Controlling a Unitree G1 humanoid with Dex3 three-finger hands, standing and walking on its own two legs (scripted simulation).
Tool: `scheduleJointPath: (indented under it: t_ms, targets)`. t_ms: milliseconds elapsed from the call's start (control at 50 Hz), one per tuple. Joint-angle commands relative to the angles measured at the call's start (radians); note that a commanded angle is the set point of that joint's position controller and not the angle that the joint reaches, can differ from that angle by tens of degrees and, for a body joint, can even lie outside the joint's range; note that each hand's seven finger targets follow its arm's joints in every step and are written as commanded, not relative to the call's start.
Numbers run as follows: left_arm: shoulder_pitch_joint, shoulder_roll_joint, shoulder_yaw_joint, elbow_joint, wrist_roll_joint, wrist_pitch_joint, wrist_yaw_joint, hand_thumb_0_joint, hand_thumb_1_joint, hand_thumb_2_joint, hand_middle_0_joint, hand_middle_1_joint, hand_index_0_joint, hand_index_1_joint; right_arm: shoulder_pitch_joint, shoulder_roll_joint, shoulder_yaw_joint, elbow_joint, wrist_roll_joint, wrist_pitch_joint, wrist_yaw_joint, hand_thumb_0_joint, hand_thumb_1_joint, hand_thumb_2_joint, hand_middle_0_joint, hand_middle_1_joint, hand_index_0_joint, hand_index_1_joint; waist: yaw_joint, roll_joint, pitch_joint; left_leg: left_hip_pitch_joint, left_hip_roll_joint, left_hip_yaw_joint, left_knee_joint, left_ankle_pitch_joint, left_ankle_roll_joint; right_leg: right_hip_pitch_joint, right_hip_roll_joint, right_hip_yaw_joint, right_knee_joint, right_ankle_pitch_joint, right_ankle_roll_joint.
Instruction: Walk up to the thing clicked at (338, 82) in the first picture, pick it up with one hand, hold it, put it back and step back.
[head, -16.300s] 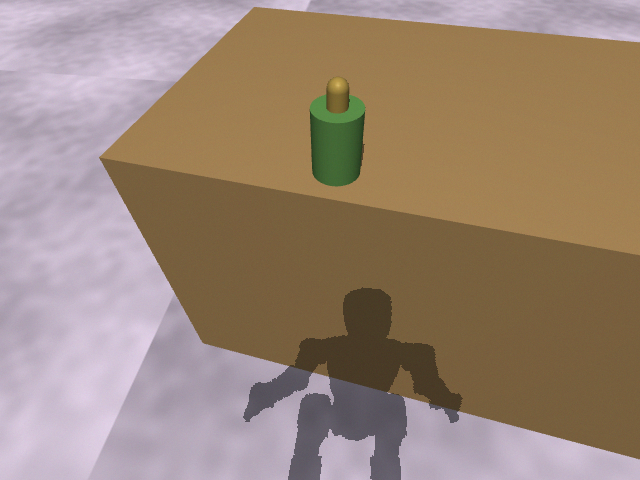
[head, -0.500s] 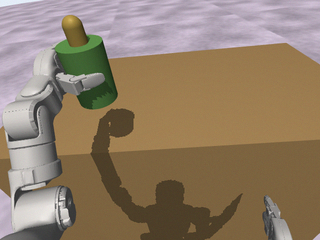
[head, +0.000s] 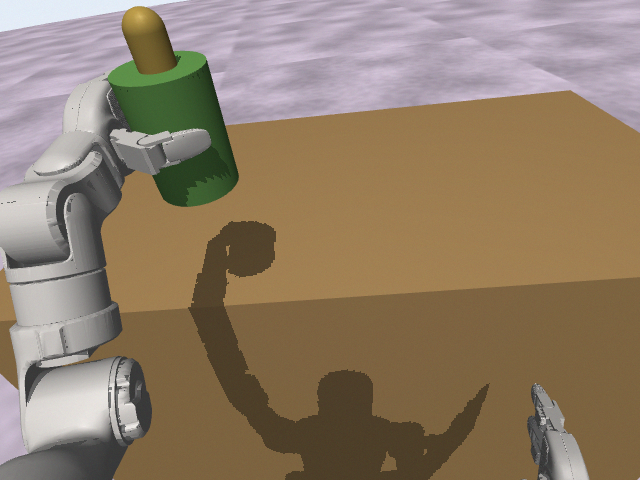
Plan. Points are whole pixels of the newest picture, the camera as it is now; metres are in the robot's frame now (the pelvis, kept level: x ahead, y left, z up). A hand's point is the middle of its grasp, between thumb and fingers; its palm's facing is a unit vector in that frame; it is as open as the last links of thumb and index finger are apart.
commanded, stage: hold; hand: left
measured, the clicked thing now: (173, 108) +0.34 +0.15 +0.36
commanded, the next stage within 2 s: none
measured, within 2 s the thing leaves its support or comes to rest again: neither
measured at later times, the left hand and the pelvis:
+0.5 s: hand (173, 140) +0.33 +0.15 +0.34, palm faces +0.12 -0.99 -0.02, open 11.9 cm; pelvis +0.00 +0.00 +0.00, yaw +0 degrees
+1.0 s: hand (169, 134) +0.34 +0.16 +0.34, palm faces +0.13 -0.99 -0.02, open 11.9 cm; pelvis +0.00 +0.00 +0.00, yaw -1 degrees
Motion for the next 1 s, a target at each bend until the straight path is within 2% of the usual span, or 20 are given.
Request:
scheduleJointPath:
  t_ms: [0, 40, 80, 120, 160, 180, 280, 320, 380, 480, 560, 580, 620, 660, 700, 760, 840, 880, 900, 980]
  targets:
    - [-0.598, 0.265, 0.092, -0.198, -0.007, -0.089, 0.014, 0.0, -0.02, 1.291, -1.244, -1.436, -1.27, -1.442, -0.158, -0.107, -0.039, -0.188, 0.001, -0.064, -0.002, 0.0, 0.547, -0.054, 0.048, 0.05, 0.048, 0.05, -0.002, -0.122, -0.168, 0.079, -0.037, 0.059, -0.095, 0.056, 0.029, -0.002, 0.043, -0.071, -0.139, 0.054, -0.026]
    - [-0.63, 0.254, 0.083, -0.19, -0.002, -0.084, 0.023, 0.0, -0.029, 1.31, -1.277, -1.468, -1.304, -1.473, -0.167, -0.108, -0.04, -0.2, 0.001, -0.065, 0.0, 0.0, 0.547, -0.054, 0.048, 0.05, 0.048, 0.05, -0.002, -0.092, -0.189, 0.096, -0.033, 0.055, -0.103, 0.055, 0.022, -0.003, 0.048, -0.074, -0.135, 0.049, -0.03]
    - [-0.583, 0.225, 0.066, -0.152, -0.002, -0.078, 0.025, 0.0, -0.014, 1.317, -1.281, -1.475, -1.309, -1.479, -0.16, -0.105, -0.038, -0.188, 0.002, -0.061, 0.002, 0.0, 0.547, -0.054, 0.048, 0.05, 0.048, 0.05, 0.0, -0.114, -0.158, 0.074, -0.033, 0.054, -0.106, 0.046, 0.024, -0.009, 0.047, -0.076, -0.135, 0.043, -0.03]
    - [-0.597, 0.25, 0.079, -0.194, -0.005, -0.084, 0.023, 0.0, -0.021, 1.3, -1.278, -1.461, -1.305, -1.466, -0.156, -0.106, -0.033, -0.199, 0.004, -0.062, 0.004, 0.0, 0.543, -0.055, 0.048, 0.05, 0.048, 0.05, 0.007, -0.091, -0.181, 0.083, -0.034, 0.055, -0.099, 0.06, 0.024, 0.004, 0.043, -0.073, -0.131, 0.055, -0.031]
    - [-0.591, 0.242, 0.067, -0.193, 0.0, -0.077, 0.016, 0.0, -0.018, 1.306, -1.284, -1.465, -1.31, -1.471, -0.155, -0.109, -0.037, -0.204, 0.006, -0.059, 0.005, 0.0, 0.542, -0.056, 0.048, 0.05, 0.048, 0.05, 0.0, -0.082, -0.18, 0.093, -0.029, 0.052, -0.106, 0.058, 0.022, -0.005, 0.048, -0.075, -0.13, 0.054, -0.031]
    - [-0.596, 0.218, 0.039, -0.242, 0.002, -0.082, 0.013, 0.0, -0.025, 1.3, -1.269, -1.459, -1.296, -1.463, -0.161, -0.097, -0.029, -0.21, 0.007, -0.059, 0.009, 0.0, 0.543, -0.055, 0.048, 0.05, 0.048, 0.05, 0.005, -0.046, -0.184, 0.105, -0.026, 0.048, -0.113, 0.054, 0.017, -0.008, 0.05, -0.077, -0.121, 0.05, -0.036]
    - [-0.546, 0.209, 0.044, -0.27, -0.015, -0.073, -0.005, 0.0, -0.039, 1.27, -1.27, -1.437, -1.294, -1.443, -0.165, -0.102, -0.029, -0.217, 0.011, -0.063, 0.011, 0.0, 0.536, -0.056, 0.048, 0.05, 0.048, 0.05, 0.007, -0.06, -0.167, 0.089, -0.016, 0.032, -0.126, 0.011, 0.017, -0.011, 0.054, -0.08, -0.125, 0.017, -0.034]
    - [-0.538, 0.229, 0.073, -0.288, -0.022, -0.073, -0.007, 0.0, -0.004, 1.277, -1.268, -1.433, -1.292, -1.439, -0.159, -0.108, -0.04, -0.213, 0.01, -0.063, 0.009, 0.0, 0.538, -0.056, 0.048, 0.05, 0.048, 0.05, 0.003, -0.061, -0.182, 0.089, -0.02, 0.04, -0.119, 0.015, 0.02, -0.003, 0.051, -0.075, -0.129, 0.019, -0.033]
    - [-0.551, 0.215, 0.065, -0.346, -0.023, -0.071, 0.009, 0.0, -0.014, 1.293, -1.256, -1.439, -1.279, -1.446, -0.174, -0.099, -0.041, -0.207, 0.01, -0.06, 0.009, 0.0, 0.542, -0.056, 0.048, 0.05, 0.048, 0.05, 0.003, -0.035, -0.194, 0.1, -0.021, 0.042, -0.114, 0.022, 0.016, -0.01, 0.052, -0.075, -0.125, 0.028, -0.035]
    - [-0.606, 0.247, 0.094, -0.317, -0.025, -0.08, 0.046, 0.0, -0.03, 1.321, -1.26, -1.464, -1.285, -1.472, -0.187, -0.108, -0.052, -0.182, 0.008, -0.067, -0.003, 0.0, 0.541, -0.057, 0.048, 0.05, 0.048, 0.05, -0.003, -0.08, -0.191, 0.093, -0.027, 0.049, -0.1, 0.023, 0.021, -0.006, 0.05, -0.072, -0.125, 0.027, -0.03]
    - [-0.585, 0.225, 0.081, -0.231, -0.017, -0.078, 0.059, 0.0, -0.028, 1.321, -1.282, -1.479, -1.309, -1.485, -0.165, -0.106, -0.052, -0.149, 0.005, -0.066, -0.01, 0.0, 0.536, -0.058, 0.048, 0.05, 0.048, 0.05, -0.007, -0.107, -0.162, 0.077, -0.032, 0.056, -0.099, 0.016, 0.023, -0.014, 0.047, -0.074, -0.13, 0.022, -0.027]
    - [-0.583, 0.208, 0.06, -0.25, -0.017, -0.083, 0.057, 0.0, -0.01, 1.331, -1.287, -1.488, -1.314, -1.493, -0.184, -0.094, -0.043, -0.152, 0.006, -0.068, -0.006, 0.0, 0.54, -0.056, 0.048, 0.05, 0.049, 0.05, -0.001, -0.067, -0.163, 0.074, -0.037, 0.061, -0.097, 0.018, 0.022, -0.012, 0.042, -0.071, -0.126, 0.022, -0.032]
    - [-0.584, 0.24, 0.078, -0.22, -0.011, -0.086, 0.048, 0.0, -0.021, 1.333, -1.312, -1.503, -1.338, -1.509, -0.169, -0.12, -0.058, -0.187, 0.003, -0.068, -0.01, 0.0, 0.531, -0.059, 0.048, 0.05, 0.048, 0.05, -0.005, -0.119, -0.187, 0.086, -0.033, 0.056, -0.093, 0.041, 0.025, 0.001, 0.044, -0.072, -0.124, 0.045, -0.026]
    - [-0.593, 0.224, 0.049, -0.222, -0.004, -0.079, 0.04, 0.0, -0.027, 1.323, -1.303, -1.494, -1.33, -1.498, -0.171, -0.099, -0.033, -0.189, 0.003, -0.065, -0.004, 0.0, 0.538, -0.057, 0.048, 0.05, 0.048, 0.05, -0.002, -0.095, -0.165, 0.072, -0.038, 0.063, -0.094, 0.035, 0.026, -0.008, 0.042, -0.071, -0.13, 0.035, -0.028]
    - [-0.591, 0.232, 0.054, -0.175, -0.003, -0.077, 0.032, 0.0, -0.004, 1.339, -1.313, -1.504, -1.34, -1.509, -0.175, -0.101, -0.029, -0.193, 0.004, -0.064, -0.007, 0.0, 0.541, -0.056, 0.048, 0.05, 0.048, 0.05, -0.005, -0.113, -0.171, 0.077, -0.04, 0.064, -0.095, 0.029, 0.028, -0.007, 0.04, -0.066, -0.137, 0.032, -0.025]
    - [-0.583, 0.238, 0.071, -0.182, -0.01, -0.083, 0.02, 0.0, 0.012, 1.341, -1.34, -1.519, -1.37, -1.521, -0.171, -0.104, -0.028, -0.199, 0.003, -0.066, -0.006, 0.0, 0.544, -0.054, 0.048, 0.05, 0.048, 0.05, 0.008, -0.102, -0.171, 0.07, -0.033, 0.057, -0.104, 0.029, 0.026, -0.004, 0.044, -0.071, -0.135, 0.025, -0.029]
    - [-0.579, 0.232, 0.058, -0.21, -0.006, -0.088, 0.013, 0.0, -0.013, 1.332, -1.331, -1.513, -1.362, -1.515, -0.166, -0.116, -0.043, -0.214, 0.004, -0.066, -0.005, 0.0, 0.537, -0.056, 0.048, 0.05, 0.048, 0.05, 0.001, -0.066, -0.183, 0.09, -0.024, 0.051, -0.109, 0.042, 0.02, -0.009, 0.051, -0.074, -0.121, 0.041, -0.033]
    - [-0.583, 0.219, 0.046, -0.285, -0.006, -0.097, 0.014, 0.0, -0.007, 1.327, -1.308, -1.496, -1.338, -1.498, -0.175, -0.098, -0.027, -0.221, 0.005, -0.062, 0.002, 0.0, 0.541, -0.056, 0.048, 0.05, 0.048, 0.05, 0.016, -0.053, -0.187, 0.084, -0.021, 0.044, -0.115, 0.039, 0.018, 0.0, 0.053, -0.078, -0.119, 0.037, -0.036]
    - [-0.584, 0.229, 0.063, -0.282, -0.011, -0.097, 0.017, 0.0, -0.002, 1.322, -1.304, -1.487, -1.332, -1.491, -0.167, -0.106, -0.037, -0.224, 0.006, -0.065, 0.0, 0.0, 0.538, -0.057, 0.048, 0.05, 0.048, 0.05, 0.009, -0.069, -0.208, 0.101, -0.021, 0.043, -0.109, 0.039, 0.02, 0.006, 0.052, -0.077, -0.119, 0.039, -0.033]
    - [-0.592, 0.225, 0.061, -0.324, -0.016, -0.091, 0.019, 0.0, -0.017, 1.289, -1.276, -1.448, -1.302, -1.453, -0.173, -0.109, -0.047, -0.2, 0.005, -0.071, -0.002, 0.0, 0.531, -0.059, 0.048, 0.05, 0.048, 0.05, 0.001, -0.051, -0.191, 0.093, -0.024, 0.052, -0.108, 0.022, 0.021, -0.003, 0.052, -0.074, -0.123, 0.021, -0.033]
